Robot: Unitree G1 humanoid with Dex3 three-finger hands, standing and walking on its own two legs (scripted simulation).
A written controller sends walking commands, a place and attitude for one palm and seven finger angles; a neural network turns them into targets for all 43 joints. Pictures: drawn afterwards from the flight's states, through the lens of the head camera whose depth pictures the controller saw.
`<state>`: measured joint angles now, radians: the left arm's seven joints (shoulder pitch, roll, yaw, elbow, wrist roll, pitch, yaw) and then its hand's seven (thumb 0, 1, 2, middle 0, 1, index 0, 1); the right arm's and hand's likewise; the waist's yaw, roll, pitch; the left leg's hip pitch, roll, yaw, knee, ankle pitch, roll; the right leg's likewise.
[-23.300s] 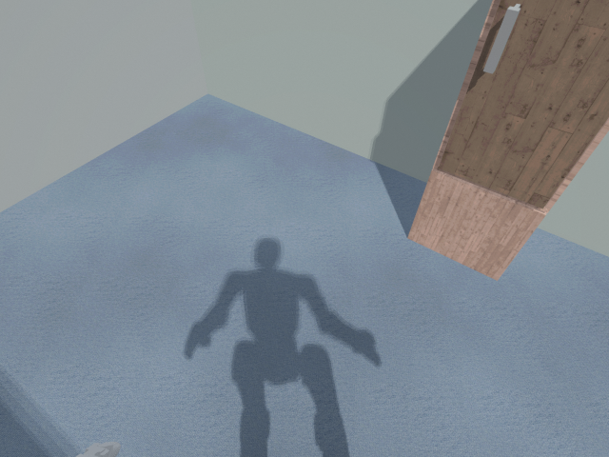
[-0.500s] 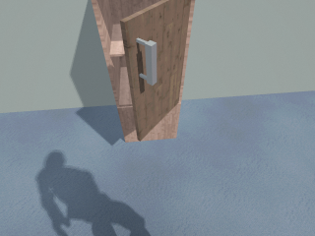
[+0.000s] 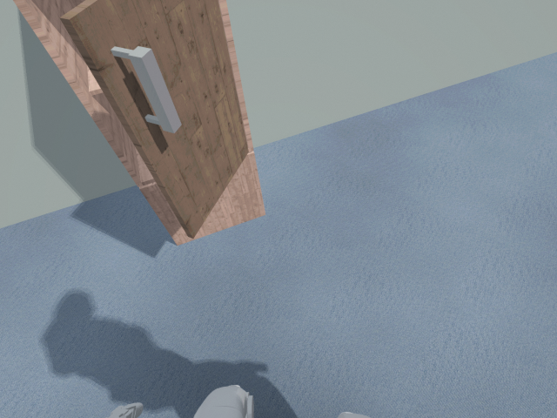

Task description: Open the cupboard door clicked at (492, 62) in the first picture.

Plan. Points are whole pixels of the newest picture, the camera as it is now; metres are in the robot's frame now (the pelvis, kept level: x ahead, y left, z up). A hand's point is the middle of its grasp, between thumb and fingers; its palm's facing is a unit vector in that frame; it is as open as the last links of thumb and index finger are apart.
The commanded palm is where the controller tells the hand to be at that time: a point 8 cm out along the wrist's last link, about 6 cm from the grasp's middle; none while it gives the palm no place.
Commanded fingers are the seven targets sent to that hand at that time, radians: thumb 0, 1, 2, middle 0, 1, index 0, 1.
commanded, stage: walk to a spot facing it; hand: left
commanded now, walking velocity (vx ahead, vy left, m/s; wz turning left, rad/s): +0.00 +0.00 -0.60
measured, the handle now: (147, 91) +0.58 +0.27 +0.12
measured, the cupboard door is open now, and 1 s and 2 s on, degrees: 46 46 46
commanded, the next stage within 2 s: none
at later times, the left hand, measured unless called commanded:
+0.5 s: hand (169, 399) +0.15 +0.21 -0.16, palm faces -0.24 -0.95 -0.20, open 7.4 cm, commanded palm none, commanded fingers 0.00 0.90 0.90 -0.20 -0.30 -0.20 -0.30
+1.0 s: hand (223, 352) +0.23 +0.14 -0.17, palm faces -0.53 -0.83 -0.17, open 7.4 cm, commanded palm none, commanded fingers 0.00 0.90 0.90 -0.20 -0.30 -0.20 -0.30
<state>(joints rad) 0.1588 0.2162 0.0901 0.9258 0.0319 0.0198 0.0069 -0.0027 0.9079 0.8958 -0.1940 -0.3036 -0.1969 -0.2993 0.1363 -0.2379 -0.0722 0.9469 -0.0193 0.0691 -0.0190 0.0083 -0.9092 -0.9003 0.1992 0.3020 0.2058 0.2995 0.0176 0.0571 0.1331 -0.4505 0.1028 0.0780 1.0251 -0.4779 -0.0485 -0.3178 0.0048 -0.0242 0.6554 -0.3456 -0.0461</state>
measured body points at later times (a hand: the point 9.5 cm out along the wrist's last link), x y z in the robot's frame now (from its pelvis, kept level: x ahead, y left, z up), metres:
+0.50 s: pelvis +0.02 +0.03 +0.01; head +0.09 +0.04 +0.46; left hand +0.16 +0.26 -0.14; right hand +0.04 -0.23 -0.12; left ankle +0.04 +0.15 -0.73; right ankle -0.04 -0.09 -0.65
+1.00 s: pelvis +0.10 -0.01 +0.00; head +0.14 -0.01 +0.45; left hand +0.26 +0.18 -0.15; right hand +0.02 -0.28 -0.12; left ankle +0.19 +0.06 -0.73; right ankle -0.03 -0.10 -0.72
